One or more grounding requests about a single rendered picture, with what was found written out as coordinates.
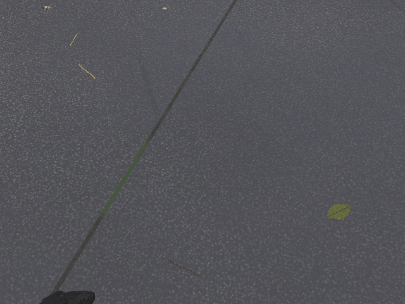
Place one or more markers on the robot left hand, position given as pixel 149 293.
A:
pixel 72 297

